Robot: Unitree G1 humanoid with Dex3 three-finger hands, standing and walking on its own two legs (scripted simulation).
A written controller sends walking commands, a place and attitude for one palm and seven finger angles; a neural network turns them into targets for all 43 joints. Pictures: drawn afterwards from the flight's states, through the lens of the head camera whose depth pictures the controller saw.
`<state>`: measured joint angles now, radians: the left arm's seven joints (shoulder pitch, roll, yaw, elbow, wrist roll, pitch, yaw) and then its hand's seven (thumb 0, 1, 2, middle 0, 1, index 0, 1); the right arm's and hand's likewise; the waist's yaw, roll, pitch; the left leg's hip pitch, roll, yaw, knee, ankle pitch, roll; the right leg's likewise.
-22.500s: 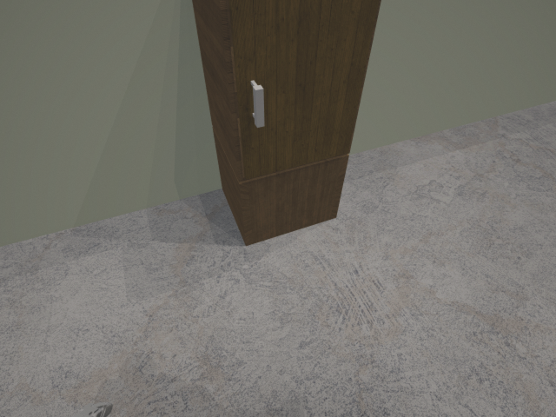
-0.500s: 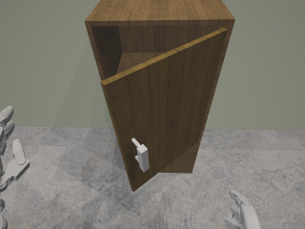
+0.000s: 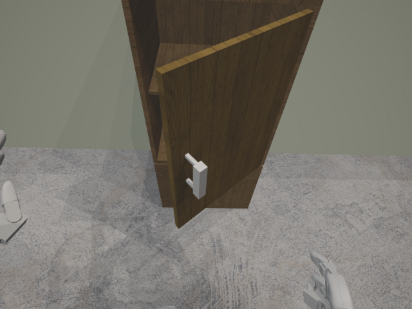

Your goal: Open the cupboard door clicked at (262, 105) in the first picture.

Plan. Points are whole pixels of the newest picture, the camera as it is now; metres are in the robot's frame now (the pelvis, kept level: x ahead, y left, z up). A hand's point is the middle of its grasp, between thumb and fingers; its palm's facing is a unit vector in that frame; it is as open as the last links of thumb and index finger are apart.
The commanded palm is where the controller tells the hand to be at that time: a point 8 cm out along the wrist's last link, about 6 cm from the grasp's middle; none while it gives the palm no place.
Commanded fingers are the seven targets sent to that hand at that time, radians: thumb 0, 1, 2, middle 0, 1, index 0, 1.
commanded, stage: step back with the hand held close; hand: left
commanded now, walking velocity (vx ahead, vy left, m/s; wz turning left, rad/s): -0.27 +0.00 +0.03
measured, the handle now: (194, 175) +0.42 +0.05 -0.03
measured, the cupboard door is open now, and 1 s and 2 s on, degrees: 41 41 41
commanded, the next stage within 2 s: stop stepping back and stand still in 0.58 s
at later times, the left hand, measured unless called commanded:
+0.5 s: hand out of the picture +0.11 +0.28 +0.18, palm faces +0.47 -0.75 -0.47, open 7.4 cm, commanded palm +0.03 +0.31 +0.18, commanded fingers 0.00 0.90 0.90 -0.20 -0.30 -0.20 -0.30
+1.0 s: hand out of the picture +0.02 +0.24 +0.17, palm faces +0.29 -0.81 -0.50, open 7.4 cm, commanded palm -0.04 +0.29 +0.18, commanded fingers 0.00 0.90 0.90 -0.20 -0.30 -0.20 -0.30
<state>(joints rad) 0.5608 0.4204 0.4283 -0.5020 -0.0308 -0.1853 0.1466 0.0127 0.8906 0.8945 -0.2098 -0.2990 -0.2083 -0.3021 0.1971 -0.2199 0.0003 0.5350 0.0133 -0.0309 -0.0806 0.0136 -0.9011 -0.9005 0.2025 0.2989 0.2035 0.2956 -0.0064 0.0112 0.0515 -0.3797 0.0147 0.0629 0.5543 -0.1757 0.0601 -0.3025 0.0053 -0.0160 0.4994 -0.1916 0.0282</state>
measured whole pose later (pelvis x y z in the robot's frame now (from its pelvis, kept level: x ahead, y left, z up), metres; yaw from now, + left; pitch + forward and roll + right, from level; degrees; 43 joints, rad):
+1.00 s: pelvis -0.20 +0.00 +0.01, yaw -3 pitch +0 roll -1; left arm 0.64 0.47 0.44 -0.56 -0.05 -0.17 0.14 0.01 0.89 0.89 -0.21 -0.30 -0.21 -0.30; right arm 0.26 -0.18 0.01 0.59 -0.01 -0.13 -0.06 0.01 -0.90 -0.90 0.20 0.30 0.20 0.30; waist -0.06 -0.04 -0.01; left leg -0.38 -0.01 0.05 0.42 -0.14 0.03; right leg -0.20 0.05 -0.07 0.50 -0.44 -0.03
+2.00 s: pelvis -0.23 +0.01 +0.01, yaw +0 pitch -1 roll -1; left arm 0.25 0.22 0.02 1.08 0.01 0.02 0.01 -0.01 0.98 0.89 -0.20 -0.30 -0.20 -0.30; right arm 0.24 -0.20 0.00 1.08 -0.02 0.03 -0.02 0.01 -0.91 -0.90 0.20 0.30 0.20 0.30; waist 0.01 -0.02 0.07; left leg -0.22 0.01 -0.01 0.45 -0.20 0.00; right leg -0.19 0.01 -0.09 0.41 -0.20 -0.04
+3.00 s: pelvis -0.20 +0.01 +0.02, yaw -1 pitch -1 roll +0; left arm 0.17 0.25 0.02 1.15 0.00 -0.01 0.02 0.00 0.91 0.89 -0.20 -0.30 -0.20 -0.30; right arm 0.17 -0.24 -0.01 1.14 -0.02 0.00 -0.02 0.01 -0.90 -0.90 0.20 0.30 0.20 0.30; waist 0.00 0.02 0.06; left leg -0.13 0.00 0.01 0.34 -0.19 0.00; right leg -0.13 0.01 -0.07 0.35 -0.20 -0.04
